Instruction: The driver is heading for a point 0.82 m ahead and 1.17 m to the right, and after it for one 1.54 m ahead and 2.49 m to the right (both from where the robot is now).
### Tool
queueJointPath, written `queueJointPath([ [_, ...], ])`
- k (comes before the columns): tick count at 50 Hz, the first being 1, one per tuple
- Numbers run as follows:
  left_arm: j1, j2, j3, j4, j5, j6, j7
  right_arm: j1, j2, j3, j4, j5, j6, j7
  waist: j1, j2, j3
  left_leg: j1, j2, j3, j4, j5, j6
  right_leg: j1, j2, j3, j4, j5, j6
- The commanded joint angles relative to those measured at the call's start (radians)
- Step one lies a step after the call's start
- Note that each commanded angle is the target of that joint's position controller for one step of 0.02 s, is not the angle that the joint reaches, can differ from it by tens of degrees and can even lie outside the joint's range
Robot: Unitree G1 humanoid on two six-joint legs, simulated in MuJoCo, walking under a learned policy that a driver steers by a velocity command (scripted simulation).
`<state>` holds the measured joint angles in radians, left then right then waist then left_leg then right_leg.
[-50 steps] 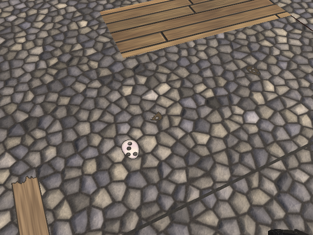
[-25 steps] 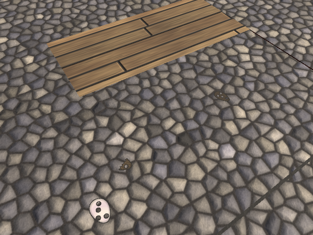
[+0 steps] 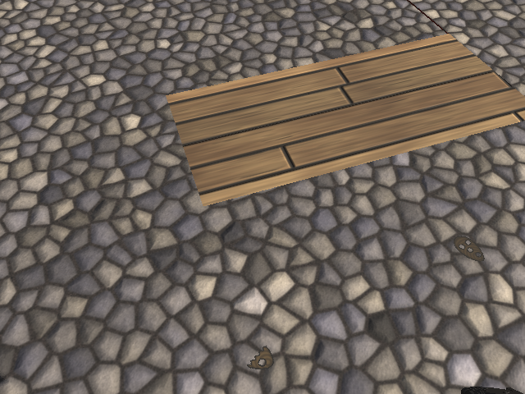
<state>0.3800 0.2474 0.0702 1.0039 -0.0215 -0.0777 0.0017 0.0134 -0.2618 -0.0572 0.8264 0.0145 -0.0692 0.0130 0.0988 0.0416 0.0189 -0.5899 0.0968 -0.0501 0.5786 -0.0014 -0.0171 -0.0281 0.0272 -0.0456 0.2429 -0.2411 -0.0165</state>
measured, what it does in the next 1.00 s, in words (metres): walks ahead, turning right: left foot, then right foot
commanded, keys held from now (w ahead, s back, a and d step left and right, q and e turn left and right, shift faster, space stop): w+e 1.00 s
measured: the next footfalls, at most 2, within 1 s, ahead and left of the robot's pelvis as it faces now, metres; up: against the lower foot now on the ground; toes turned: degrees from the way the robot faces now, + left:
left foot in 0.10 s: +0.23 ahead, +0.15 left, +0.00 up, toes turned -3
right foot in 0.62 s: +0.43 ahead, -0.17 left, +0.00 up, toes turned -25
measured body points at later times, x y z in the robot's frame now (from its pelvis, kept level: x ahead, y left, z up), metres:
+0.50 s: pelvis +0.25 +0.02 +0.00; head +0.27 +0.01 +0.44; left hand +0.50 +0.21 -0.10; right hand +0.18 -0.26 -0.14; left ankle +0.19 +0.15 -0.74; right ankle +0.37 -0.17 -0.70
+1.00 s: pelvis +0.49 -0.12 +0.00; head +0.51 -0.16 +0.45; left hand +0.68 +0.10 -0.11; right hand +0.55 -0.46 -0.09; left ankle +0.76 -0.08 -0.69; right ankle +0.40 -0.16 -0.74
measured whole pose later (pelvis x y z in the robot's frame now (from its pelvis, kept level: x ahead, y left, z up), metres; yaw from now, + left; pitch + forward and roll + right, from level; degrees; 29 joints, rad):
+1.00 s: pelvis +0.49 -0.12 +0.00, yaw -34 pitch +2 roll +1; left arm 0.35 0.27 0.08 0.81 -0.02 -0.05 0.01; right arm -0.01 -0.28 -0.07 0.78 0.00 -0.10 0.01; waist 0.08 0.04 0.03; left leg -0.63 0.06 -0.09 0.57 0.07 -0.05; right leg -0.09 0.10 0.14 0.34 -0.26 -0.09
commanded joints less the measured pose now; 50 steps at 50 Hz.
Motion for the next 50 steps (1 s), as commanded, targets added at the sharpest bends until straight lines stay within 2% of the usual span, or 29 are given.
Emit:
queueJointPath([
  [1, -0.025, 0.188, 0.040, -0.046, -0.010, -0.003, 0.012, -0.058, -0.094, -0.017, -0.067, 0.007, -0.025, 0.011, -0.058, -0.124, 0.039, 0.096, -0.026, -0.001, -0.075, -0.002, 0.009, -0.069, -0.270, 0.206, -0.039, 0.144, -0.161],
  [3, -0.045, 0.191, 0.043, -0.049, -0.009, 0.008, 0.016, 0.024, -0.127, -0.033, -0.044, 0.007, -0.033, 0.009, -0.115, -0.136, 0.004, 0.232, -0.042, 0.016, -0.108, -0.056, 0.031, -0.076, -0.264, 0.218, 0.051, 0.180, -0.136],
  [4, -0.046, 0.161, 0.033, -0.055, -0.004, 0.011, 0.015, 0.151, -0.166, -0.054, -0.005, 0.003, -0.036, 0.001, -0.169, -0.119, -0.068, 0.410, -0.047, 0.024, -0.120, -0.082, 0.056, -0.116, -0.211, 0.186, 0.191, 0.248, -0.110],
  [5, -0.042, 0.093, 0.009, -0.080, 0.014, 0.013, 0.012, 0.318, -0.234, -0.076, 0.022, -0.015, -0.039, -0.009, -0.227, -0.009, -0.215, 0.674, 0.109, -0.126, -0.106, -0.116, 0.111, -0.261, -0.132, 0.123, 0.495, 0.100, -0.071],
  [6, 0.054, -0.008, -0.015, -0.110, 0.002, -0.002, 0.015, 0.375, -0.313, -0.093, 0.037, -0.022, -0.027, -0.007, -0.182, 0.282, -0.324, 0.952, 0.331, -0.536, -0.219, -0.327, 0.240, -0.616, 0.016, 0.040, 0.833, -0.307, -0.013],
  [7, 0.037, 0.088, 0.005, -0.102, -0.016, -0.010, 0.014, 0.361, -0.218, -0.066, 0.028, -0.022, -0.029, -0.003, -0.195, 0.220, -0.302, 0.899, 0.319, -0.640, -0.295, -0.476, 0.240, -0.709, -0.031, 0.162, 0.994, -0.353, -0.017],
  [8, -0.030, 0.145, 0.023, -0.120, -0.031, -0.012, 0.014, 0.292, -0.155, -0.047, 0.016, -0.018, -0.034, -0.003, -0.186, 0.152, -0.185, 0.797, 0.292, -0.495, -0.305, -0.473, 0.202, -0.758, -0.074, 0.169, 1.035, -0.272, -0.033],
  [9, -0.061, 0.140, 0.026, -0.123, -0.029, -0.007, 0.018, 0.227, -0.123, -0.037, 0.009, -0.018, -0.036, -0.001, -0.160, 0.096, -0.123, 0.684, 0.254, -0.375, -0.324, -0.378, 0.178, -0.729, -0.116, 0.151, 1.022, -0.187, -0.034],
  [10, -0.080, 0.130, 0.031, -0.126, -0.016, -0.001, 0.021, 0.179, -0.092, -0.029, 0.011, -0.022, -0.038, 0.000, -0.138, 0.080, -0.073, 0.593, 0.219, -0.281, -0.350, -0.287, 0.168, -0.699, -0.142, 0.153, 0.979, -0.123, -0.033],
  [12, -0.076, 0.094, 0.034, -0.134, -0.016, 0.021, 0.013, 0.146, -0.070, -0.027, 0.021, -0.029, -0.042, -0.003, -0.102, 0.097, -0.039, 0.496, 0.186, -0.152, -0.397, -0.177, 0.160, -0.623, -0.176, 0.152, 0.928, -0.057, -0.030],
  [16, -0.147, 0.065, 0.031, -0.182, -0.008, 0.050, 0.004, 0.178, -0.112, -0.043, 0.048, -0.031, -0.049, -0.021, -0.098, 0.030, 0.003, 0.486, 0.196, -0.014, -0.448, -0.036, 0.190, -0.684, -0.184, 0.152, 0.817, 0.056, -0.008],
  [19, -0.215, 0.059, 0.025, -0.210, -0.003, 0.049, -0.012, 0.192, -0.136, -0.051, 0.057, -0.030, -0.043, -0.031, -0.111, 0.019, 0.023, 0.501, 0.180, 0.093, -0.465, 0.003, 0.179, -0.680, -0.175, 0.126, 0.658, 0.189, 0.000],
  [23, -0.355, 0.050, 0.010, -0.264, 0.001, 0.047, -0.039, 0.242, -0.166, -0.060, 0.069, -0.016, -0.029, -0.039, -0.159, -0.001, 0.067, 0.553, 0.186, 0.193, -0.464, 0.023, 0.165, -0.659, -0.155, 0.048, 0.494, 0.253, -0.012],
  [26, -0.412, 0.062, 0.009, -0.304, -0.001, 0.051, -0.055, 0.278, -0.186, -0.068, 0.083, 0.000, -0.010, -0.036, -0.165, 0.007, 0.084, 0.646, 0.211, 0.233, -0.412, 0.099, 0.147, -0.655, -0.135, 0.010, 0.426, 0.179, -0.042],
  [28, -0.389, 0.090, 0.021, -0.317, -0.001, 0.054, -0.061, 0.266, -0.213, -0.076, 0.078, 0.009, 0.003, -0.037, -0.130, 0.033, 0.051, 0.682, 0.216, 0.265, -0.308, 0.380, 0.129, -0.565, -0.084, -0.041, 0.408, 0.086, -0.077],
  [29, -0.330, 0.113, 0.035, -0.310, -0.002, 0.056, -0.060, 0.255, -0.229, -0.080, 0.073, 0.015, 0.011, -0.038, -0.090, 0.051, 0.006, 0.686, 0.212, 0.280, -0.205, 0.556, 0.118, -0.472, -0.043, -0.073, 0.409, 0.037, -0.099],
  [30, -0.199, 0.150, 0.058, -0.278, -0.006, 0.057, -0.057, 0.235, -0.235, -0.081, 0.067, 0.021, 0.020, -0.038, -0.011, 0.042, -0.061, 0.652, 0.186, 0.307, -0.025, 0.652, 0.097, -0.299, 0.007, -0.099, 0.359, 0.057, -0.130],
  [31, -0.021, 0.221, 0.098, -0.225, -0.009, 0.063, -0.042, 0.244, -0.217, -0.072, 0.060, 0.012, 0.021, -0.040, 0.067, 0.001, -0.154, 0.494, 0.146, 0.320, 0.228, 0.530, 0.054, -0.010, 0.029, -0.053, 0.317, 0.096, -0.169],
  [32, 0.036, 0.332, 0.121, -0.206, -0.015, 0.070, -0.020, 0.274, -0.096, -0.037, 0.021, -0.038, 0.010, -0.037, 0.015, -0.245, -0.197, 0.125, 0.033, 0.314, 0.584, -0.219, -0.004, 0.255, -0.205, 0.354, 0.272, 0.073, -0.267],
  [33, 0.014, 0.352, 0.108, -0.252, -0.002, 0.049, -0.030, 0.285, -0.064, -0.016, -0.024, -0.021, -0.033, -0.027, -0.031, -0.281, -0.367, -0.119, -0.128, 0.061, 0.800, -0.630, -0.025, 0.422, -0.370, 0.889, 0.077, -0.150, -0.431],
  [34, 0.009, 0.263, 0.081, -0.248, 0.005, 0.032, -0.040, 0.152, -0.144, -0.035, -0.049, 0.026, -0.064, -0.016, 0.021, -0.143, -0.286, -0.235, -0.078, -0.027, 0.832, -0.554, -0.002, 0.388, -0.357, 0.811, 0.012, -0.127, -0.369],
  [35, -0.028, 0.223, 0.070, -0.245, 0.004, 0.018, -0.039, 0.123, -0.145, -0.034, -0.057, 0.035, -0.081, -0.014, -0.003, -0.129, -0.176, -0.258, -0.035, -0.015, 0.770, -0.459, 0.026, 0.271, -0.319, 0.657, 0.021, -0.059, -0.330],
  [36, -0.108, 0.188, 0.059, -0.261, 0.002, 0.012, -0.037, 0.137, -0.141, -0.036, -0.033, 0.011, -0.085, -0.023, -0.052, -0.058, -0.117, -0.185, 0.011, -0.023, 0.684, -0.381, 0.028, 0.121, -0.269, 0.540, 0.027, 0.032, -0.291],
  [37, -0.168, 0.152, 0.048, -0.278, 0.007, 0.011, -0.033, 0.153, -0.155, -0.047, -0.021, -0.009, -0.076, -0.029, -0.090, -0.069, -0.085, -0.106, 0.037, -0.029, 0.603, -0.333, 0.023, 0.004, -0.232, 0.457, 0.016, 0.124, -0.270],
  [38, -0.191, 0.141, 0.041, -0.290, 0.016, 0.010, -0.027, 0.166, -0.158, -0.051, -0.019, -0.013, -0.061, -0.027, -0.112, -0.086, -0.079, -0.046, 0.048, -0.033, 0.567, -0.302, 0.016, -0.065, -0.213, 0.424, -0.007, 0.169, -0.265],
  [40, -0.171, 0.160, 0.045, -0.288, 0.012, 0.004, -0.015, 0.155, -0.131, -0.049, -0.030, -0.023, -0.040, -0.026, -0.120, -0.078, -0.068, -0.015, 0.037, -0.017, 0.481, -0.260, -0.012, -0.130, -0.195, 0.380, -0.029, 0.261, -0.274],
  [43, -0.111, 0.191, 0.052, -0.273, 0.007, 0.003, 0.007, 0.043, -0.103, -0.039, -0.070, -0.030, -0.031, -0.029, -0.090, -0.080, -0.025, -0.050, 0.002, -0.006, 0.278, -0.099, -0.045, -0.163, -0.163, 0.327, -0.041, 0.283, -0.255],
  [47, -0.060, 0.188, 0.050, -0.257, 0.002, 0.012, 0.016, -0.085, -0.078, -0.023, -0.111, -0.016, -0.041, -0.009, -0.039, -0.123, 0.008, 0.031, -0.058, 0.003, 0.015, 0.105, -0.042, -0.206, -0.123, 0.302, -0.034, 0.168, -0.202],
  [50, -0.014, 0.184, 0.050, -0.236, -0.004, 0.017, 0.018, -0.138, -0.097, -0.023, -0.140, -0.007, -0.052, 0.005, -0.020, -0.126, 0.016, 0.052, -0.076, -0.017, -0.064, 0.112, -0.027, -0.152, -0.150, 0.359, 0.018, 0.139, -0.194],
])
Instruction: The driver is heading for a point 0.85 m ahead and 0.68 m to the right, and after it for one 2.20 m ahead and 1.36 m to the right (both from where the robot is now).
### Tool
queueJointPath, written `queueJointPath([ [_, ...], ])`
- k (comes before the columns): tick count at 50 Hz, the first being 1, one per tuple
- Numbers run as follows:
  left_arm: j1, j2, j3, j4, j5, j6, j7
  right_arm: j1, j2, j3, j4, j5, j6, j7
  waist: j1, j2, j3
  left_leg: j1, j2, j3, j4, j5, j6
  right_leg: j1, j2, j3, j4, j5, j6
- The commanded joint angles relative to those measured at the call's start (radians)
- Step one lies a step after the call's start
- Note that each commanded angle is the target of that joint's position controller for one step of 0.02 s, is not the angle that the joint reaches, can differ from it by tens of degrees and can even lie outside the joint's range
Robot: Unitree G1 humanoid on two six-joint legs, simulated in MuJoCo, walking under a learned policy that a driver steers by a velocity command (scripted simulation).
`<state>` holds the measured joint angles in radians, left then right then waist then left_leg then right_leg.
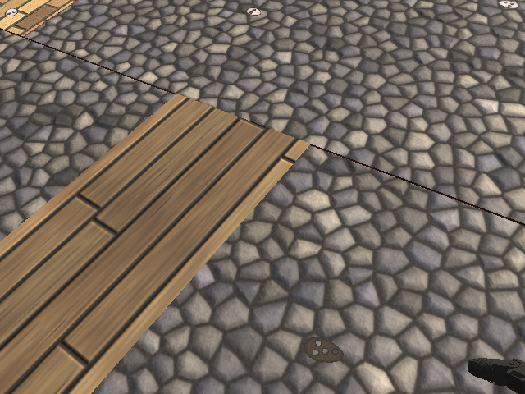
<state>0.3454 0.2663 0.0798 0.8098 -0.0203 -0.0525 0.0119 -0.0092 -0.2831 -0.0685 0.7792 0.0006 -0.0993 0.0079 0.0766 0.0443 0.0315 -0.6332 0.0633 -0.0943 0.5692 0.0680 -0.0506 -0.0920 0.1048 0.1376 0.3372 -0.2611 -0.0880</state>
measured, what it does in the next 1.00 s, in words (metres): walks ahead, turning right: left foot, then right foot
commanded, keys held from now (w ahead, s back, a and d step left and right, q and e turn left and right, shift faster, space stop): w+e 1.00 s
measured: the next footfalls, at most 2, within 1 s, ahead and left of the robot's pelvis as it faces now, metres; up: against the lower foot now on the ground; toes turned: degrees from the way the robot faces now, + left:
left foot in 0.12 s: +0.27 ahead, +0.14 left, +0.00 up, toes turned -8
right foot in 0.64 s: +0.47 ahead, -0.19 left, +0.00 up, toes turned -27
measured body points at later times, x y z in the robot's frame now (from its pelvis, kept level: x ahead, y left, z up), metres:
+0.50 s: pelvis +0.27 +0.02 +0.00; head +0.31 +0.00 +0.44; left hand +0.54 +0.21 -0.09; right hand +0.21 -0.26 -0.13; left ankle +0.23 +0.15 -0.75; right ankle +0.38 -0.18 -0.69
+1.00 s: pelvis +0.52 -0.13 +0.00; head +0.54 -0.17 +0.45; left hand +0.74 +0.07 -0.10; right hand +0.57 -0.46 -0.09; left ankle +0.79 -0.08 -0.69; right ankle +0.44 -0.17 -0.75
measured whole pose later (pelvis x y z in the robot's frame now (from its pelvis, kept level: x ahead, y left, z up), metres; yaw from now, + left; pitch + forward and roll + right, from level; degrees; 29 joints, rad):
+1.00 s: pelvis +0.52 -0.13 +0.00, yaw -36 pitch +2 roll +0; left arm 0.34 0.29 0.07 0.70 -0.02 -0.04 0.01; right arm 0.03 -0.30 -0.05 0.71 -0.01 -0.09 0.02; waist 0.07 0.04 0.04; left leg -0.65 0.07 -0.10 0.63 0.03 -0.07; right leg -0.13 0.11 0.13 0.37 -0.26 -0.09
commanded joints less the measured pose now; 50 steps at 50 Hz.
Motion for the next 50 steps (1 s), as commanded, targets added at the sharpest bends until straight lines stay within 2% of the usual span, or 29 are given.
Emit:
queueJointPath([
  [1, 0.029, 0.161, 0.040, -0.038, -0.006, -0.004, 0.010, -0.118, -0.087, -0.013, -0.098, 0.008, -0.026, 0.015, 0.001, -0.130, 0.001, 0.098, -0.046, 0.019, -0.079, 0.020, 0.013, -0.053, -0.238, 0.202, -0.044, 0.161, -0.119],
  [4, 0.025, 0.167, 0.043, -0.042, -0.001, 0.009, 0.018, -0.060, -0.120, -0.023, -0.092, 0.010, -0.041, 0.021, -0.036, -0.170, -0.016, 0.178, -0.059, 0.022, -0.109, -0.113, 0.046, 0.006, -0.261, 0.272, 0.052, 0.240, -0.102],
  [5, 0.008, 0.155, 0.039, -0.051, 0.000, 0.012, 0.018, 0.024, -0.136, -0.033, -0.069, 0.007, -0.046, 0.017, -0.082, -0.177, -0.052, 0.295, -0.070, 0.045, -0.144, -0.115, 0.069, -0.004, -0.231, 0.267, 0.118, 0.310, -0.084],
  [6, -0.007, 0.115, 0.023, -0.067, 0.006, 0.010, 0.012, 0.152, -0.173, -0.048, -0.047, -0.009, -0.052, 0.012, -0.144, -0.151, -0.157, 0.515, -0.005, 0.000, -0.123, -0.109, 0.116, -0.067, -0.174, 0.222, 0.292, 0.333, -0.052],
  [7, 0.013, 0.066, 0.003, -0.091, 0.029, 0.009, 0.011, 0.320, -0.233, -0.060, -0.032, -0.015, -0.046, 0.003, -0.194, -0.012, -0.317, 0.796, 0.174, -0.192, -0.097, -0.159, 0.168, -0.223, -0.089, 0.115, 0.586, 0.090, -0.008],
  [8, 0.170, 0.030, -0.008, -0.116, -0.017, -0.003, 0.008, 0.363, -0.282, -0.072, 0.006, -0.018, -0.032, 0.013, -0.103, 0.367, -0.395, 1.038, 0.372, -0.693, -0.230, -0.406, 0.326, -0.582, 0.004, 0.044, 0.873, -0.361, 0.045],
  [9, 0.135, 0.148, 0.011, -0.083, -0.028, -0.001, 0.013, 0.312, -0.163, -0.045, -0.024, 0.005, -0.027, 0.016, -0.130, 0.194, -0.288, 0.964, 0.349, -0.679, -0.272, -0.599, 0.289, -0.680, -0.087, 0.074, 0.977, -0.305, 0.056],
  [10, 0.018, 0.193, 0.024, -0.100, -0.020, 0.004, 0.011, 0.262, -0.105, -0.030, -0.036, 0.007, -0.019, 0.010, -0.155, 0.089, -0.161, 0.828, 0.302, -0.487, -0.284, -0.561, 0.241, -0.695, -0.120, 0.040, 0.978, -0.208, 0.060],
  [11, -0.030, 0.178, 0.025, -0.109, -0.011, 0.009, 0.012, 0.212, -0.097, -0.023, -0.040, -0.004, -0.012, 0.009, -0.133, 0.016, -0.093, 0.696, 0.259, -0.364, -0.304, -0.428, 0.220, -0.653, -0.156, 0.012, 0.952, -0.138, 0.065],
  [12, -0.061, 0.162, 0.028, -0.121, 0.000, 0.010, 0.009, 0.187, -0.080, -0.018, -0.032, -0.010, -0.008, 0.007, -0.117, 0.015, -0.042, 0.608, 0.226, -0.276, -0.326, -0.327, 0.217, -0.632, -0.183, 0.011, 0.899, -0.095, 0.066],
  [13, -0.051, 0.140, 0.028, -0.126, -0.005, 0.014, 0.003, 0.180, -0.076, -0.015, -0.026, -0.017, -0.011, 0.004, -0.095, 0.045, -0.035, 0.553, 0.203, -0.202, -0.350, -0.269, 0.208, -0.584, -0.209, 0.007, 0.868, -0.068, 0.063],
  [16, -0.070, 0.088, 0.018, -0.152, -0.010, 0.029, -0.004, 0.192, -0.095, -0.024, -0.003, -0.006, -0.023, 0.002, -0.088, 0.049, -0.020, 0.519, 0.198, -0.079, -0.408, -0.163, 0.233, -0.598, -0.235, -0.024, 0.798, -0.028, 0.073],
  [19, -0.119, 0.078, 0.011, -0.180, -0.005, 0.030, -0.011, 0.204, -0.130, -0.035, 0.011, -0.006, -0.021, -0.003, -0.094, 0.023, -0.015, 0.549, 0.204, 0.021, -0.430, -0.055, 0.245, -0.644, -0.243, -0.033, 0.677, 0.092, 0.088],
  [23, -0.232, 0.060, -0.002, -0.212, -0.005, 0.016, -0.038, 0.225, -0.154, -0.039, 0.019, -0.001, -0.006, -0.009, -0.135, 0.009, 0.012, 0.569, 0.169, 0.174, -0.430, 0.017, 0.210, -0.589, -0.222, -0.104, 0.449, 0.281, 0.078],
  [27, -0.333, 0.060, -0.007, -0.262, -0.006, 0.017, -0.061, 0.289, -0.190, -0.047, 0.041, 0.016, 0.018, -0.011, -0.161, 0.009, 0.047, 0.670, 0.207, 0.233, -0.397, 0.084, 0.190, -0.579, -0.194, -0.162, 0.324, 0.245, 0.049],
  [30, -0.279, 0.111, 0.018, -0.273, 0.000, 0.025, -0.068, 0.282, -0.235, -0.060, 0.038, 0.032, 0.039, -0.019, -0.097, 0.054, -0.010, 0.736, 0.219, 0.284, -0.224, 0.509, 0.161, -0.441, -0.112, -0.232, 0.294, 0.092, -0.008],
  [31, -0.176, 0.146, 0.039, -0.250, -0.001, 0.028, -0.065, 0.274, -0.244, -0.063, 0.034, 0.035, 0.048, -0.023, -0.032, 0.058, -0.068, 0.722, 0.207, 0.304, -0.072, 0.629, 0.148, -0.306, -0.070, -0.254, 0.272, 0.070, -0.037],
  [32, -0.001, 0.201, 0.072, -0.201, -0.003, 0.033, -0.054, 0.264, -0.225, -0.054, 0.029, 0.035, 0.051, -0.027, 0.061, 0.032, -0.155, 0.609, 0.172, 0.329, 0.150, 0.580, 0.114, -0.045, -0.036, -0.244, 0.208, 0.138, -0.078],
  [33, 0.124, 0.290, 0.098, -0.172, -0.009, 0.045, -0.030, 0.302, -0.142, -0.024, 0.007, -0.009, 0.045, -0.026, 0.078, -0.146, -0.246, 0.319, 0.114, 0.328, 0.481, 0.035, 0.068, 0.266, -0.214, 0.035, 0.213, 0.170, -0.144],
  [34, 0.052, 0.360, 0.095, -0.211, -0.012, 0.030, -0.034, 0.341, -0.057, 0.009, -0.059, -0.015, 0.012, -0.014, -0.031, -0.330, -0.371, -0.063, -0.104, 0.161, 0.802, -0.670, 0.022, 0.502, -0.432, 0.644, 0.038, -0.066, -0.351],
  [35, 0.073, 0.269, 0.069, -0.219, -0.004, 0.014, -0.043, 0.230, -0.159, -0.011, -0.070, 0.023, -0.025, 0.002, 0.049, -0.183, -0.383, -0.173, -0.056, -0.004, 0.851, -0.626, 0.042, 0.495, -0.437, 0.658, -0.045, -0.120, -0.317],
  [36, 0.046, 0.223, 0.054, -0.207, 0.003, 0.001, -0.044, 0.171, -0.167, -0.011, -0.093, 0.047, -0.041, 0.009, 0.039, -0.153, -0.245, -0.215, -0.016, 0.011, 0.803, -0.543, 0.063, 0.384, -0.404, 0.511, -0.046, -0.065, -0.275],
  [37, -0.016, 0.196, 0.044, -0.209, 0.002, -0.007, -0.045, 0.172, -0.152, -0.007, -0.083, 0.030, -0.046, 0.003, -0.014, -0.056, -0.155, -0.160, 0.027, 0.010, 0.703, -0.467, 0.065, 0.221, -0.356, 0.394, -0.047, 0.043, -0.237],
  [38, -0.079, 0.165, 0.034, -0.219, 0.006, -0.009, -0.041, 0.178, -0.161, -0.014, -0.072, 0.004, -0.041, -0.003, -0.052, -0.056, -0.118, -0.088, 0.055, 0.009, 0.615, -0.425, 0.055, 0.101, -0.320, 0.312, -0.056, 0.143, -0.216],
  [39, -0.116, 0.153, 0.026, -0.234, 0.017, -0.008, -0.036, 0.198, -0.165, -0.018, -0.067, -0.003, -0.028, -0.001, -0.083, -0.077, -0.095, -0.029, 0.068, 0.006, 0.584, -0.396, 0.047, 0.018, -0.295, 0.271, -0.079, 0.208, -0.211],
  [41, -0.125, 0.162, 0.028, -0.233, 0.015, -0.013, -0.027, 0.210, -0.145, -0.016, -0.069, -0.012, -0.007, -0.002, -0.102, -0.080, -0.082, 0.014, 0.062, 0.024, 0.512, -0.365, 0.017, -0.073, -0.279, 0.228, -0.106, 0.305, -0.223],
  [44, -0.087, 0.189, 0.036, -0.212, 0.011, -0.012, -0.006, 0.124, -0.106, -0.003, -0.098, -0.020, 0.006, -0.005, -0.081, -0.078, -0.043, 0.008, 0.036, 0.043, 0.330, -0.206, -0.023, -0.143, -0.233, 0.147, -0.117, 0.330, -0.203],
  [47, -0.045, 0.194, 0.037, -0.191, 0.004, -0.004, 0.003, 0.012, -0.078, 0.011, -0.125, -0.013, 0.000, 0.004, -0.034, -0.105, -0.023, 0.080, -0.014, 0.050, 0.099, -0.014, -0.027, -0.182, -0.184, 0.107, -0.099, 0.233, -0.152],
  [50, 0.010, 0.198, 0.040, -0.162, -0.004, 0.001, 0.004, -0.057, -0.092, 0.008, -0.153, 0.003, -0.009, 0.016, -0.005, -0.118, -0.015, 0.126, -0.045, 0.037, -0.006, 0.031, -0.015, -0.154, -0.205, 0.161, -0.061, 0.168, -0.134],
])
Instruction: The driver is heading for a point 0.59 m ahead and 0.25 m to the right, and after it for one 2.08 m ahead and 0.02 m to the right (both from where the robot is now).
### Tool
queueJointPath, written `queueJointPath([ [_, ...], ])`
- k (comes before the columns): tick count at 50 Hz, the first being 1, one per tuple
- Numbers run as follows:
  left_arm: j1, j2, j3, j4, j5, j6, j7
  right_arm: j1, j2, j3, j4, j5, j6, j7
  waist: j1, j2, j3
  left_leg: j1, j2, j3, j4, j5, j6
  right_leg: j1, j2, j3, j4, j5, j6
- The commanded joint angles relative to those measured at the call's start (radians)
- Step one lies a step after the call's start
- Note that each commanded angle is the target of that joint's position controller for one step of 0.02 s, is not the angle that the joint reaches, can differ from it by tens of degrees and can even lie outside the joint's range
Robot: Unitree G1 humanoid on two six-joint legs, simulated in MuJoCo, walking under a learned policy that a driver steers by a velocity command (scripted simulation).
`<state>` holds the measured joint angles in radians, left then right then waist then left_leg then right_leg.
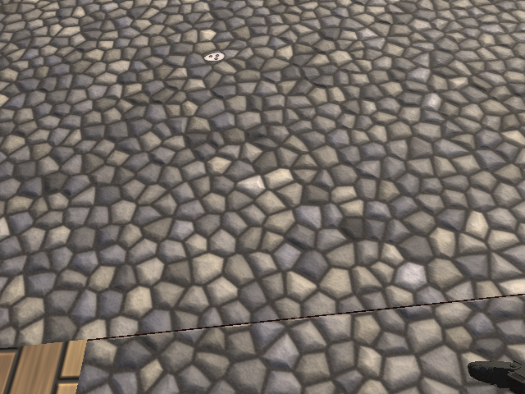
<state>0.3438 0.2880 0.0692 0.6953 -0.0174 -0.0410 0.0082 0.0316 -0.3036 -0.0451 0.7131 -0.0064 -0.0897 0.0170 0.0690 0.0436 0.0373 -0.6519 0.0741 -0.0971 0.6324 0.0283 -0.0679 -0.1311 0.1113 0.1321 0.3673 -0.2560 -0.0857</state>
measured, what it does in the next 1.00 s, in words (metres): walks ahead, turning right: left foot, then right foot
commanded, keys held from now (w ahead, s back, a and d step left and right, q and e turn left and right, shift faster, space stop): w+e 0.70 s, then w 0.30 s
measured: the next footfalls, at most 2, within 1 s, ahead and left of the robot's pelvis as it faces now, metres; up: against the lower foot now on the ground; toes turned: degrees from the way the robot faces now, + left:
left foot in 0.12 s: +0.26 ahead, +0.14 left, +0.00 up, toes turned -8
right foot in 0.64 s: +0.47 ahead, -0.19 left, +0.00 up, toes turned -26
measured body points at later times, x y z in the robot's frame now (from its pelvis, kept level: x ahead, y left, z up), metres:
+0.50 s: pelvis +0.27 +0.02 +0.00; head +0.30 +0.00 +0.45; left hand +0.55 +0.20 -0.08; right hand +0.21 -0.27 -0.13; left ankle +0.23 +0.15 -0.74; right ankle +0.38 -0.18 -0.69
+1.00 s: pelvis +0.52 -0.13 +0.00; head +0.54 -0.16 +0.45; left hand +0.72 +0.08 -0.10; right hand +0.57 -0.45 -0.10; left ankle +0.78 -0.07 -0.68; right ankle +0.43 -0.17 -0.74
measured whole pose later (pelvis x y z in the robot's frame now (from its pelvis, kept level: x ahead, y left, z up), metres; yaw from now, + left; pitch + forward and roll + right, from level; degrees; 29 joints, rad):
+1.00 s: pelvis +0.52 -0.13 +0.00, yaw -31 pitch +1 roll -1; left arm 0.33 0.27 0.05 0.73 -0.01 -0.06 0.00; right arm 0.09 -0.30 -0.04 0.73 0.00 -0.08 0.02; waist 0.06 0.05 0.03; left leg -0.67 0.11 -0.04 0.67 0.07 -0.05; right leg -0.06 0.10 0.06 0.28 -0.24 -0.09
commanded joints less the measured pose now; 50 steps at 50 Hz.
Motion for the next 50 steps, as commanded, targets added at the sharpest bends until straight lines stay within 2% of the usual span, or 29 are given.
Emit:
queueJointPath([
  [1, 0.022, 0.170, 0.049, -0.041, -0.009, -0.007, 0.009, -0.103, -0.084, -0.020, -0.092, 0.012, -0.022, 0.010, 0.002, -0.122, -0.022, 0.145, -0.059, 0.028, -0.097, 0.052, 0.011, -0.081, -0.222, 0.196, -0.060, 0.149, -0.131],
  [4, 0.022, 0.163, 0.050, -0.033, -0.007, 0.004, 0.013, -0.061, -0.116, -0.036, -0.090, 0.015, -0.034, 0.015, -0.028, -0.165, -0.033, 0.200, -0.070, 0.021, -0.137, -0.081, 0.049, -0.006, -0.250, 0.281, 0.033, 0.167, -0.110],
  [5, 0.008, 0.152, 0.046, -0.036, -0.006, 0.008, 0.013, 0.004, -0.124, -0.045, -0.074, 0.014, -0.039, 0.012, -0.064, -0.176, -0.051, 0.285, -0.077, 0.040, -0.170, -0.093, 0.070, -0.010, -0.234, 0.284, 0.080, 0.196, -0.093],
  [6, 0.002, 0.116, 0.033, -0.043, -0.002, 0.007, 0.011, 0.103, -0.152, -0.060, -0.056, 0.003, -0.045, 0.006, -0.113, -0.165, -0.119, 0.454, -0.045, 0.027, -0.180, -0.088, 0.106, -0.045, -0.182, 0.248, 0.201, 0.239, -0.060],
  [7, 0.011, 0.059, 0.011, -0.062, 0.015, 0.004, 0.009, 0.257, -0.209, -0.075, -0.046, -0.013, -0.047, -0.003, -0.171, -0.054, -0.266, 0.721, 0.129, -0.141, -0.157, -0.124, 0.170, -0.173, -0.117, 0.163, 0.484, 0.094, -0.018],
  [8, 0.150, 0.019, -0.002, -0.086, -0.019, -0.004, 0.009, 0.337, -0.269, -0.092, -0.007, -0.017, -0.031, 0.004, -0.107, 0.306, -0.382, 1.016, 0.337, -0.623, -0.270, -0.383, 0.326, -0.530, 0.005, 0.047, 0.803, -0.346, 0.050],
  [9, 0.131, 0.126, 0.014, -0.060, -0.025, -0.004, 0.012, 0.314, -0.172, -0.070, -0.027, 0.009, -0.026, 0.008, -0.131, 0.191, -0.309, 0.980, 0.342, -0.687, -0.323, -0.603, 0.301, -0.646, -0.079, 0.075, 0.930, -0.317, 0.064],
  [10, 0.018, 0.175, 0.029, -0.073, -0.019, 0.001, 0.011, 0.275, -0.120, -0.056, -0.035, 0.011, -0.018, 0.001, -0.157, 0.098, -0.185, 0.861, 0.304, -0.527, -0.337, -0.584, 0.260, -0.676, -0.112, 0.048, 0.957, -0.223, 0.072],
  [11, -0.038, 0.168, 0.030, -0.084, -0.010, 0.006, 0.013, 0.226, -0.108, -0.049, -0.040, -0.001, -0.011, -0.002, -0.141, 0.028, -0.113, 0.736, 0.264, -0.399, -0.351, -0.451, 0.240, -0.642, -0.145, 0.015, 0.938, -0.154, 0.077],
  [12, -0.073, 0.154, 0.033, -0.095, 0.000, 0.005, 0.009, 0.198, -0.090, -0.044, -0.032, -0.007, -0.008, -0.004, -0.124, 0.021, -0.058, 0.642, 0.230, -0.308, -0.372, -0.340, 0.239, -0.621, -0.173, 0.014, 0.892, -0.109, 0.077],
  [14, -0.054, 0.115, 0.030, -0.095, -0.014, 0.014, -0.001, 0.180, -0.068, -0.038, -0.021, -0.008, -0.014, -0.009, -0.091, 0.075, -0.039, 0.554, 0.184, -0.170, -0.420, -0.234, 0.232, -0.550, -0.210, -0.003, 0.835, -0.071, 0.075],
  [16, -0.076, 0.080, 0.022, -0.108, -0.013, 0.024, -0.003, 0.187, -0.082, -0.044, -0.003, 0.002, -0.022, -0.011, -0.088, 0.067, -0.021, 0.535, 0.189, -0.091, -0.455, -0.160, 0.250, -0.568, -0.224, -0.023, 0.782, -0.052, 0.083],
  [19, -0.129, 0.062, 0.013, -0.127, -0.004, 0.025, -0.009, 0.202, -0.121, -0.058, 0.020, 0.000, -0.022, -0.013, -0.094, 0.033, -0.016, 0.567, 0.205, 0.004, -0.478, -0.042, 0.266, -0.611, -0.237, -0.032, 0.665, 0.052, 0.097],
  [23, -0.235, 0.044, 0.002, -0.142, -0.005, 0.010, -0.036, 0.210, -0.145, -0.062, 0.040, 0.006, -0.008, -0.019, -0.130, 0.021, 0.009, 0.586, 0.168, 0.163, -0.479, 0.033, 0.227, -0.552, -0.219, -0.096, 0.435, 0.249, 0.086],
  [27, -0.328, 0.047, 0.001, -0.179, -0.010, 0.009, -0.059, 0.259, -0.182, -0.072, 0.067, 0.025, 0.012, -0.020, -0.150, 0.022, 0.042, 0.671, 0.199, 0.228, -0.456, 0.096, 0.202, -0.516, -0.194, -0.153, 0.300, 0.225, 0.050],
  [30, -0.258, 0.103, 0.031, -0.179, 0.000, 0.017, -0.064, 0.252, -0.228, -0.087, 0.068, 0.043, 0.032, -0.027, -0.078, 0.060, -0.024, 0.736, 0.206, 0.284, -0.263, 0.540, 0.173, -0.359, -0.108, -0.226, 0.264, 0.076, -0.012],
  [31, -0.131, 0.140, 0.054, -0.147, -0.001, 0.020, -0.060, 0.239, -0.230, -0.087, 0.064, 0.048, 0.041, -0.031, 0.000, 0.051, -0.091, 0.704, 0.185, 0.313, -0.089, 0.634, 0.153, -0.190, -0.063, -0.248, 0.216, 0.092, -0.045],
  [32, 0.049, 0.202, 0.089, -0.096, -0.005, 0.029, -0.045, 0.247, -0.199, -0.074, 0.058, 0.039, 0.041, -0.036, 0.087, 0.013, -0.179, 0.547, 0.149, 0.329, 0.157, 0.528, 0.116, 0.094, -0.048, -0.207, 0.179, 0.137, -0.085],
  [33, 0.107, 0.301, 0.108, -0.079, -0.016, 0.035, -0.023, 0.298, -0.070, -0.033, 0.021, -0.015, 0.033, -0.031, 0.035, -0.237, -0.242, 0.177, 0.041, 0.324, 0.508, -0.263, 0.063, 0.397, -0.284, 0.189, 0.163, 0.131, -0.185],
  [34, 0.083, 0.329, 0.099, -0.127, -0.012, 0.014, -0.034, 0.300, -0.058, -0.013, -0.030, -0.002, -0.003, -0.021, 0.002, -0.303, -0.430, -0.069, -0.115, 0.089, 0.746, -0.659, 0.042, 0.556, -0.450, 0.726, -0.021, -0.130, -0.361],
  [35, 0.070, 0.237, 0.073, -0.119, -0.006, -0.004, -0.043, 0.176, -0.156, -0.037, -0.049, 0.040, -0.028, -0.009, 0.056, -0.159, -0.343, -0.179, -0.054, 0.003, 0.767, -0.566, 0.057, 0.508, -0.428, 0.633, -0.081, -0.145, -0.295],
  [36, 0.036, 0.196, 0.059, -0.105, -0.003, -0.015, -0.042, 0.149, -0.151, -0.032, -0.055, 0.052, -0.043, -0.004, 0.030, -0.142, -0.217, -0.185, -0.011, 0.022, 0.695, -0.472, 0.077, 0.373, -0.396, 0.480, -0.083, -0.076, -0.255],
  [37, -0.035, 0.163, 0.046, -0.108, -0.002, -0.019, -0.039, 0.158, -0.137, -0.030, -0.033, 0.031, -0.046, -0.012, -0.019, -0.061, -0.152, -0.118, 0.035, 0.024, 0.611, -0.399, 0.075, 0.224, -0.352, 0.366, -0.079, 0.031, -0.216],
  [38, -0.089, 0.130, 0.034, -0.116, 0.007, -0.021, -0.036, 0.173, -0.144, -0.036, -0.020, 0.013, -0.039, -0.014, -0.054, -0.078, -0.115, -0.049, 0.062, 0.024, 0.540, -0.353, 0.066, 0.115, -0.321, 0.284, -0.090, 0.156, -0.200],
  [39, -0.117, 0.115, 0.026, -0.123, 0.018, -0.021, -0.032, 0.195, -0.144, -0.038, -0.011, 0.010, -0.027, -0.010, -0.079, -0.101, -0.105, 0.008, 0.075, 0.025, 0.519, -0.324, 0.060, 0.045, -0.302, 0.242, -0.114, 0.224, -0.195],
  [42, -0.102, 0.129, 0.026, -0.091, 0.016, -0.035, -0.020, 0.194, -0.101, -0.029, -0.003, 0.000, 0.001, -0.009, -0.089, -0.091, -0.083, 0.041, 0.068, 0.055, 0.420, -0.253, 0.021, -0.050, -0.281, 0.141, -0.158, 0.368, -0.206],
  [45, -0.068, 0.140, 0.026, -0.057, 0.014, -0.036, -0.006, 0.092, -0.070, -0.017, -0.030, -0.002, 0.004, -0.008, -0.054, -0.093, -0.036, 0.009, 0.057, 0.063, 0.225, -0.064, 0.003, -0.057, -0.247, 0.062, -0.179, 0.364, -0.173],
  [47, -0.043, 0.145, 0.025, -0.036, 0.012, -0.035, -0.003, 0.027, -0.056, -0.010, -0.041, 0.004, -0.001, -0.001, -0.024, -0.098, -0.018, 0.040, 0.032, 0.073, 0.084, 0.060, 0.007, -0.058, -0.229, 0.028, -0.182, 0.303, -0.146],
  [50, 0.013, 0.158, 0.027, 0.003, 0.004, -0.034, -0.004, -0.057, -0.051, -0.006, -0.064, 0.017, -0.009, 0.013, 0.014, -0.098, 0.019, 0.060, 0.005, 0.078, -0.034, 0.128, 0.023, -0.023, -0.260, 0.044, -0.183, 0.226, -0.140],
])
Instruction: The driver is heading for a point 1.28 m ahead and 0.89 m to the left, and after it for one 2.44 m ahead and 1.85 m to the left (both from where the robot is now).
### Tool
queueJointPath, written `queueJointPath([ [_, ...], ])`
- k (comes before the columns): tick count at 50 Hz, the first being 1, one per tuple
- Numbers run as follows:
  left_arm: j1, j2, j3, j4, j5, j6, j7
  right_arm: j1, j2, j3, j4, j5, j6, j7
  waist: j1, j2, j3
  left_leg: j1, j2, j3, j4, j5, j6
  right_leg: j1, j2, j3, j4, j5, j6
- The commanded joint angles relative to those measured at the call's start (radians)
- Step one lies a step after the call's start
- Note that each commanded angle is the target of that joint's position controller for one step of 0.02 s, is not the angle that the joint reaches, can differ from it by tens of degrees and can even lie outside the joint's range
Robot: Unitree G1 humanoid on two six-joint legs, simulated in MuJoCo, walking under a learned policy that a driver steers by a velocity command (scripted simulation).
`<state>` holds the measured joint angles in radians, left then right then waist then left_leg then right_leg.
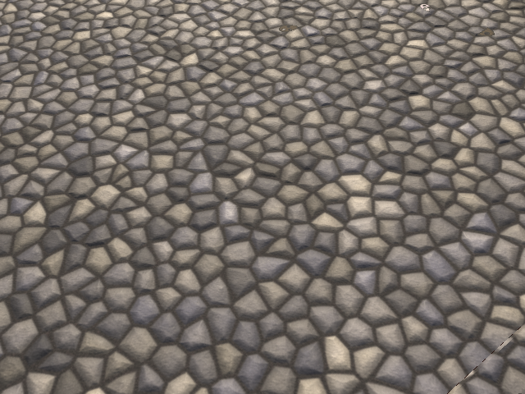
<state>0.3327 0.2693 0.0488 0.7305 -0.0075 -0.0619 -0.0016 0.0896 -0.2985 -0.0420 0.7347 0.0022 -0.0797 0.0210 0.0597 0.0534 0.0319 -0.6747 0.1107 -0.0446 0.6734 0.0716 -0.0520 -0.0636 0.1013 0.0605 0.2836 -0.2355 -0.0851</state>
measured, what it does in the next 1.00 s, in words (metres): walks ahead, turning left: left foot, then right foot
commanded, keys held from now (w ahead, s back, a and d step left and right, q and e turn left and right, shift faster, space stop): w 0.20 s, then w+q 0.60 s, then q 0.20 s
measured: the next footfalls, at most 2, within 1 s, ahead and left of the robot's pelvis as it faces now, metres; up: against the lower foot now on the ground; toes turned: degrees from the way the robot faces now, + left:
left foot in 0.16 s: +0.29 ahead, +0.14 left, +0.00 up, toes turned +0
right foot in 0.66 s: +0.56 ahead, -0.07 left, +0.00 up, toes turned +14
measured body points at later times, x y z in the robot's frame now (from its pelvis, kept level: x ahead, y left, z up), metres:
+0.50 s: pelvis +0.29 +0.06 +0.00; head +0.32 +0.06 +0.45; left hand +0.48 +0.31 -0.08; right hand +0.33 -0.22 -0.12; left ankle +0.25 +0.14 -0.75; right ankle +0.46 -0.11 -0.69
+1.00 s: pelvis +0.55 +0.05 +0.00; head +0.59 +0.06 +0.44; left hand +0.48 +0.34 -0.12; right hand +0.83 -0.12 -0.09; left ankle +0.63 +0.23 -0.70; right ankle +0.53 -0.08 -0.75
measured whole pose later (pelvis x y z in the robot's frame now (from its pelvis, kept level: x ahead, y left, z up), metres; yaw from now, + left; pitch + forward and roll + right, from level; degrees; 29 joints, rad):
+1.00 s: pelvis +0.55 +0.05 +0.00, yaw +22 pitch +2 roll -2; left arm 0.27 0.29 0.07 0.83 0.00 -0.07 0.01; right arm 0.14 -0.32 -0.07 0.62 0.01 0.00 0.03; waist 0.07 0.05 0.06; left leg -0.65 0.08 -0.01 0.76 -0.07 -0.02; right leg -0.07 0.00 -0.16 0.30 -0.26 -0.01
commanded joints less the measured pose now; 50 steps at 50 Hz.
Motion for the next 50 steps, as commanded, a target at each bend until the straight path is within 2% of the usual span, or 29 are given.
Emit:
queueJointPath([
  [1, 0.040, 0.177, 0.048, -0.019, -0.007, -0.011, 0.006, -0.133, -0.061, -0.010, -0.093, 0.009, -0.022, 0.014, 0.029, -0.108, 0.034, 0.064, -0.036, 0.021, -0.100, 0.071, 0.018, -0.051, -0.267, 0.127, -0.083, 0.210, -0.140],
  [4, 0.067, 0.183, 0.053, 0.010, -0.009, 0.003, 0.011, -0.142, -0.078, -0.015, -0.110, 0.006, -0.030, 0.030, 0.018, -0.121, 0.039, 0.031, -0.048, 0.015, -0.158, -0.033, 0.063, 0.076, -0.322, 0.160, -0.018, 0.299, -0.122],
  [6, 0.055, 0.193, 0.056, 0.017, -0.008, 0.012, 0.015, -0.086, -0.096, -0.023, -0.100, 0.004, -0.032, 0.031, -0.017, -0.144, 0.009, 0.116, -0.077, 0.043, -0.174, -0.121, 0.096, 0.116, -0.324, 0.158, 0.050, 0.473, -0.098],
  [7, 0.036, 0.195, 0.056, 0.016, -0.007, 0.017, 0.016, 0.002, -0.117, -0.036, -0.078, 0.001, -0.033, 0.026, -0.070, -0.146, -0.048, 0.249, -0.112, 0.078, -0.195, -0.126, 0.121, 0.110, -0.293, 0.131, 0.152, 0.650, -0.079],
  [8, 0.030, 0.174, 0.045, 0.010, 0.001, 0.020, 0.017, 0.145, -0.160, -0.055, -0.044, -0.003, -0.034, 0.018, -0.138, -0.127, -0.159, 0.481, -0.088, 0.064, -0.172, -0.073, 0.159, 0.037, -0.239, 0.087, 0.336, 0.691, -0.049],
  [9, 0.083, 0.117, 0.023, -0.009, 0.025, 0.016, 0.018, 0.302, -0.233, -0.070, -0.028, -0.014, -0.032, 0.013, -0.167, 0.011, -0.327, 0.821, 0.113, -0.183, -0.120, -0.040, 0.247, -0.205, -0.147, 0.048, 0.661, 0.380, -0.005],
  [10, 0.206, 0.040, 0.002, 0.001, 0.000, -0.003, 0.010, 0.358, -0.249, -0.076, 0.007, -0.008, -0.025, 0.022, -0.120, 0.287, -0.431, 1.073, 0.280, -0.656, -0.287, -0.307, 0.381, -0.537, 0.010, 0.058, 0.956, -0.327, 0.056],
  [11, 0.112, 0.146, 0.019, -0.001, -0.013, -0.016, 0.004, 0.345, -0.163, -0.053, 0.003, 0.019, -0.023, 0.022, -0.160, 0.156, -0.349, 1.038, 0.252, -0.688, -0.363, -0.502, 0.344, -0.653, -0.054, 0.118, 1.039, -0.331, 0.051],
  [12, -0.011, 0.178, 0.029, -0.037, -0.023, -0.025, 0.000, 0.267, -0.136, -0.043, -0.008, 0.019, -0.017, 0.016, -0.158, 0.077, -0.196, 0.898, 0.218, -0.548, -0.383, -0.481, 0.307, -0.704, -0.108, 0.069, 1.023, -0.234, 0.048],
  [13, -0.078, 0.166, 0.025, -0.053, -0.011, -0.033, 0.003, 0.210, -0.132, -0.039, -0.020, 0.005, -0.011, 0.015, -0.137, -0.010, -0.108, 0.752, 0.177, -0.454, -0.402, -0.370, 0.296, -0.683, -0.146, 0.037, 0.975, -0.158, 0.049],
  [14, -0.094, 0.154, 0.028, -0.059, 0.005, -0.037, 0.004, 0.176, -0.121, -0.035, -0.028, -0.005, -0.009, 0.014, -0.107, -0.023, -0.060, 0.648, 0.145, -0.393, -0.421, -0.259, 0.299, -0.649, -0.173, 0.032, 0.911, -0.108, 0.054],
  [15, -0.072, 0.140, 0.028, -0.058, 0.010, -0.037, 0.002, 0.162, -0.107, -0.029, -0.034, -0.013, -0.011, 0.012, -0.076, 0.000, -0.062, 0.592, 0.118, -0.355, -0.441, -0.178, 0.299, -0.591, -0.191, 0.037, 0.872, -0.077, 0.060],
  [17, -0.043, 0.109, 0.023, -0.053, 0.014, -0.030, 0.004, 0.164, -0.104, -0.030, -0.032, 0.000, -0.014, 0.008, -0.051, 0.025, -0.067, 0.547, 0.091, -0.294, -0.474, -0.102, 0.316, -0.551, -0.196, 0.023, 0.783, -0.069, 0.085],
  [19, -0.094, 0.091, 0.016, -0.072, 0.020, -0.023, 0.010, 0.179, -0.127, -0.039, -0.024, 0.009, -0.014, -0.002, -0.055, 0.020, -0.043, 0.502, 0.081, -0.246, -0.498, -0.054, 0.325, -0.560, -0.193, 0.007, 0.670, -0.027, 0.115],
  [22, -0.211, 0.068, 0.004, -0.097, 0.017, -0.030, 0.005, 0.212, -0.153, -0.051, -0.012, 0.015, -0.002, -0.019, -0.088, 0.015, -0.018, 0.455, 0.036, -0.179, -0.502, -0.065, 0.288, -0.516, -0.168, 0.001, 0.448, 0.173, 0.138],
  [26, -0.339, 0.073, 0.003, -0.123, 0.002, -0.047, -0.012, 0.291, -0.166, -0.058, 0.008, 0.025, 0.017, -0.030, -0.134, 0.026, -0.011, 0.457, 0.033, -0.195, -0.458, -0.113, 0.261, -0.431, -0.118, 0.000, 0.275, 0.308, 0.147],
  [28, -0.363, 0.094, 0.012, -0.133, -0.003, -0.055, -0.018, 0.310, -0.164, -0.060, 0.010, 0.029, 0.027, -0.035, -0.131, 0.035, -0.015, 0.500, 0.052, -0.247, -0.414, -0.158, 0.247, -0.405, -0.111, 0.019, 0.216, 0.280, 0.135],
  [30, -0.336, 0.122, 0.024, -0.128, -0.007, -0.063, -0.020, 0.301, -0.170, -0.065, 0.005, 0.027, 0.034, -0.039, -0.102, 0.058, -0.022, 0.525, 0.070, -0.296, -0.359, -0.169, 0.226, -0.343, -0.111, 0.022, 0.185, 0.213, 0.112],
  [32, -0.182, 0.166, 0.049, -0.089, 0.002, -0.069, -0.011, 0.283, -0.126, -0.052, -0.009, 0.020, 0.037, -0.039, -0.018, 0.053, -0.102, 0.476, 0.002, -0.271, -0.193, -0.118, 0.179, -0.103, -0.136, 0.015, 0.138, 0.175, 0.059],
  [33, -0.024, 0.224, 0.067, -0.073, 0.018, -0.070, -0.002, 0.274, -0.063, -0.029, -0.036, 0.002, 0.034, -0.035, 0.051, -0.049, -0.242, 0.354, -0.065, -0.197, 0.083, -0.241, 0.141, 0.144, -0.304, 0.170, 0.160, 0.114, -0.007],
  [34, 0.047, 0.298, 0.086, -0.041, 0.022, -0.051, -0.004, 0.401, 0.006, -0.007, -0.074, 0.023, 0.021, -0.034, -0.004, -0.365, -0.367, 0.017, -0.186, -0.069, 0.399, -0.639, 0.086, 0.433, -0.515, 0.592, 0.084, -0.097, -0.155],
  [35, 0.038, 0.210, 0.066, -0.046, 0.010, -0.047, -0.008, 0.388, -0.090, -0.026, -0.054, 0.039, 0.019, -0.036, 0.016, -0.303, -0.307, -0.107, -0.118, -0.108, 0.548, -0.651, 0.076, 0.391, -0.518, 0.678, 0.027, -0.276, -0.155],
  [36, -0.004, 0.154, 0.050, -0.051, 0.006, -0.045, -0.006, 0.297, -0.145, -0.044, -0.064, 0.038, 0.024, -0.035, 0.032, -0.214, -0.185, -0.139, -0.085, -0.101, 0.589, -0.558, 0.072, 0.284, -0.476, 0.526, 0.015, -0.242, -0.116],
  [37, -0.055, 0.131, 0.040, -0.051, 0.012, -0.043, -0.006, 0.254, -0.138, -0.046, -0.071, 0.029, 0.029, -0.036, 0.012, -0.153, -0.124, -0.110, -0.052, -0.079, 0.579, -0.482, 0.063, 0.176, -0.433, 0.402, 0.001, -0.108, -0.096],
  [39, -0.114, 0.093, 0.028, -0.038, 0.021, -0.042, -0.005, 0.223, -0.113, -0.050, -0.089, 0.024, 0.040, -0.026, -0.030, -0.177, -0.051, -0.051, -0.005, -0.076, 0.515, -0.402, 0.053, 0.029, -0.373, 0.243, -0.048, 0.050, -0.083],
  [41, -0.136, 0.094, 0.032, -0.025, 0.019, -0.049, -0.004, 0.214, -0.076, -0.046, -0.102, 0.029, 0.056, -0.020, -0.049, -0.176, -0.019, -0.015, 0.003, -0.053, 0.477, -0.381, 0.039, -0.042, -0.359, 0.142, -0.087, 0.190, -0.094],
  [44, -0.162, 0.144, 0.050, -0.005, 0.017, -0.048, 0.005, 0.171, -0.050, -0.038, -0.138, 0.012, 0.069, -0.019, -0.068, -0.143, -0.006, -0.006, -0.003, -0.023, 0.337, -0.320, 0.008, -0.069, -0.364, 0.000, -0.073, 0.550, -0.111],
  [47, -0.180, 0.170, 0.056, 0.007, 0.011, -0.028, 0.019, 0.119, -0.035, -0.030, -0.152, 0.009, 0.067, 0.000, -0.051, -0.140, -0.031, 0.097, -0.023, 0.032, 0.138, -0.129, 0.018, -0.082, -0.328, -0.131, -0.055, 0.606, -0.085],
  [50, -0.155, 0.194, 0.062, 0.028, -0.006, -0.013, 0.024, 0.057, -0.050, -0.037, -0.182, 0.009, 0.070, 0.023, -0.034, -0.137, -0.047, 0.154, -0.046, 0.054, 0.009, -0.080, 0.047, -0.028, -0.341, -0.171, -0.005, 0.600, -0.060],
])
